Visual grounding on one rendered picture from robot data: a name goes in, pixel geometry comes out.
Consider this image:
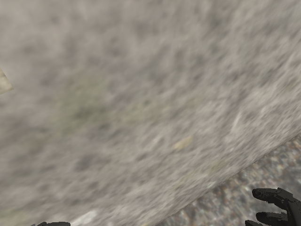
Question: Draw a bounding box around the robot right hand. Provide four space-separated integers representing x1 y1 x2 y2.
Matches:
245 187 301 226

